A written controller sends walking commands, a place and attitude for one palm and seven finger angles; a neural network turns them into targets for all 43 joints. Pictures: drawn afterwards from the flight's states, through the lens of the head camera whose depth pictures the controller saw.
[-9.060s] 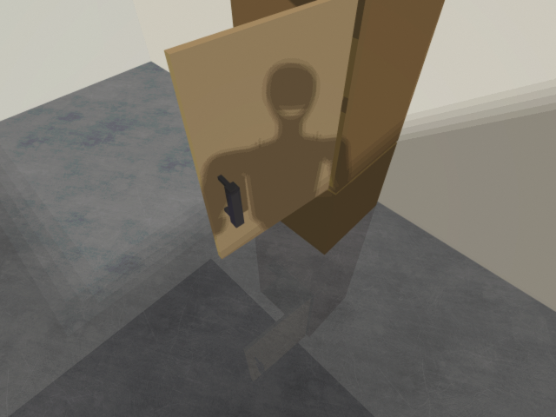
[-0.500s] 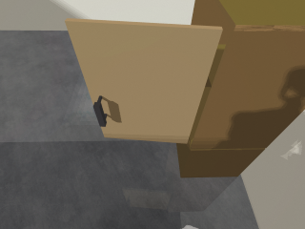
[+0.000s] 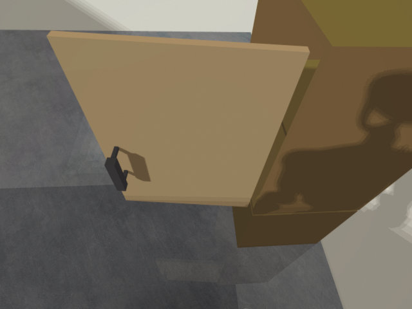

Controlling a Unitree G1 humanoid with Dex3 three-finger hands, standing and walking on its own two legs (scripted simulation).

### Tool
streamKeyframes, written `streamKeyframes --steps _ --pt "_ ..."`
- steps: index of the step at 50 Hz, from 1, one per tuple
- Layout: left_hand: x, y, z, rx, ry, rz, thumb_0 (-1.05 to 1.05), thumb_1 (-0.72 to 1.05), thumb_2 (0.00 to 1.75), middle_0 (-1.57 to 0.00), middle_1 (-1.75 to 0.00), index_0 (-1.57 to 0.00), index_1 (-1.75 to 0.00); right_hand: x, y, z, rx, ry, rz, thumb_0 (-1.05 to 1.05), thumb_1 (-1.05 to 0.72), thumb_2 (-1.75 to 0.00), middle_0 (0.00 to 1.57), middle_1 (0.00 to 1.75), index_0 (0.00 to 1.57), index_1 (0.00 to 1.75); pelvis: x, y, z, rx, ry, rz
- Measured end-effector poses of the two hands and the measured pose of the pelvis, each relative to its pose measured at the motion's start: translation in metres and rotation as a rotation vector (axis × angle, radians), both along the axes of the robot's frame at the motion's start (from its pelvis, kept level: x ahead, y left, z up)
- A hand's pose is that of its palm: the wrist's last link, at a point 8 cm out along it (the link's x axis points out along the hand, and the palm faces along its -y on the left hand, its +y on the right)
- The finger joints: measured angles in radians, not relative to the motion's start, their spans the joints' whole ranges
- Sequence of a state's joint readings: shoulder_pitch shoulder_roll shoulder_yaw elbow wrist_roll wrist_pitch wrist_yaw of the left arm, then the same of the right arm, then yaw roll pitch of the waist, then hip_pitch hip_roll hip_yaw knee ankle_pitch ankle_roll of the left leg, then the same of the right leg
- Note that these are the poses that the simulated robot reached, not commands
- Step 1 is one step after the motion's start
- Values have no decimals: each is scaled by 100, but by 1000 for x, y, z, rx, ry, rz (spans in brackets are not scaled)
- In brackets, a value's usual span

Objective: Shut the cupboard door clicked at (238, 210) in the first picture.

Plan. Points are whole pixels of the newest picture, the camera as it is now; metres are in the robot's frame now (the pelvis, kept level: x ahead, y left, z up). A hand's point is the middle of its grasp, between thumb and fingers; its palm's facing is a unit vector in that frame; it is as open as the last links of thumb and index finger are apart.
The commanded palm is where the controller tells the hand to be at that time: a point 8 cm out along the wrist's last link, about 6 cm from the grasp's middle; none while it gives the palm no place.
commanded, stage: come to a stop and stand still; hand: left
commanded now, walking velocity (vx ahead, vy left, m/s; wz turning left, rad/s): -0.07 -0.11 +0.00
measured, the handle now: (119, 168) +0.45 +0.26 -0.10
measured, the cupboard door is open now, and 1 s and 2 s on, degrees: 84 84 84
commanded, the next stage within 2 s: look again from close up in 0.64 s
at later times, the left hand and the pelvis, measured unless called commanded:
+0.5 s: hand out of the picture +0.00 +0.15 -0.18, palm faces +0.03 -0.98 -0.19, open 7.3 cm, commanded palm none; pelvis -0.04 -0.03 +0.00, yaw +0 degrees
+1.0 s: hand out of the picture -0.03 +0.16 -0.17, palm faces -0.02 -0.98 -0.19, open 7.4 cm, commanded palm none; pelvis -0.02 -0.02 +0.01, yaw -1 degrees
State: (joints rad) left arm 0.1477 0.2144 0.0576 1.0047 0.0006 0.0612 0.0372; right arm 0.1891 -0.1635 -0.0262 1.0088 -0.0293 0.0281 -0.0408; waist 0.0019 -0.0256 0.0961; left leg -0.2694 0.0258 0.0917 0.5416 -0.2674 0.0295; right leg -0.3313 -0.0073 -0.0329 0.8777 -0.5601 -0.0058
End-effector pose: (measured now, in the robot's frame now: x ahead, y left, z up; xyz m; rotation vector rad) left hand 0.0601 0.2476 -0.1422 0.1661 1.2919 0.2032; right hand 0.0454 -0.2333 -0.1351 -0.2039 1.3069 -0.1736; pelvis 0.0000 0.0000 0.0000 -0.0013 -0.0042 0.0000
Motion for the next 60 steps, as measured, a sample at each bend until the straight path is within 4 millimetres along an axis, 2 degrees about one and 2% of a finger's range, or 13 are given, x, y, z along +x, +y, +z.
streamKeyframes --steps 6,9,13,19,22,26,31,38,42,46,53,60 --pt "-10 -5 11 29 -11 6 0 91 90 -20 -30 -20 -29 10 -12 -3 14 -26 30 0 -90 -90 20 30 20 30 -9 -11 2 -7 11 10" --pt "-20 -13 9 57 -25 -6 0 91 90 -20 -30 -20 -29 11 -25 -11 32 -53 14 0 -90 -90 20 30 20 30 -13 -23 -5 13 16 -3" --pt "-38 -32 10 57 -29 -48 0 91 90 -20 -30 -20 -29 15 -38 -10 41 -119 -5 0 -90 -90 20 30 20 30 -19 -29 -7 -13 6 -10" --pt "-55 -48 -1 1 -57 -51 0 91 90 -20 -30 -20 -29 15 -35 0 34 -196 4 0 -91 -90 20 30 19 30 -27 -30 -10 -23 -23 -2" --pt "-59 -52 -8 -31 -60 -40 0 91 90 -20 -30 -20 -29 5 -26 4 32 -194 25 0 -91 -90 20 30 19 30 -32 -30 -9 -15 -36 -1" --pt "-68 -53 -4 -45 -53 -40 0 92 90 -21 -30 -20 -29 -16 -17 7 44 -148 42 0 -91 -90 20 30 20 30 -37 -29 -3 -14 -25 -5" --pt "-89 -48 2 -44 3 -46 0 92 90 -21 -30 -20 -29 -39 -21 7 36 -82 28 0 -92 -90 20 30 20 30 -42 -26 2 -12 -3 -7" --pt "-109 -39 3 -35 100 -40 0 91 90 -20 -30 -20 -29 -72 -22 5 30 26 -3 0 -91 -90 20 30 20 30 -35 -23 5 -7 9 -10" --pt "-109 -37 3 -37 124 -39 0 91 90 -20 -30 -20 -29 -81 -18 5 31 73 -13 0 -91 -90 20 30 20 30 -28 -21 6 -4 9 -12" --pt "-100 -38 1 -44 127 -43 0 91 90 -20 -30 -20 -29 -82 -13 4 36 94 -19 0 -91 -90 20 30 20 30 -22 -19 6 -2 7 -14" --pt "-78 -42 -3 -61 103 -53 0 91 90 -20 -30 -20 -29 -65 -3 2 45 77 -19 0 -91 -90 20 30 20 30 -12 -15 6 -1 4 -18" --pt "-58 -42 -5 -71 76 -57 0 91 90 -20 -30 -20 -29 -46 -3 3 26 50 -16 1 -92 -90 20 30 20 30 -3 -11 6 1 1 -20"
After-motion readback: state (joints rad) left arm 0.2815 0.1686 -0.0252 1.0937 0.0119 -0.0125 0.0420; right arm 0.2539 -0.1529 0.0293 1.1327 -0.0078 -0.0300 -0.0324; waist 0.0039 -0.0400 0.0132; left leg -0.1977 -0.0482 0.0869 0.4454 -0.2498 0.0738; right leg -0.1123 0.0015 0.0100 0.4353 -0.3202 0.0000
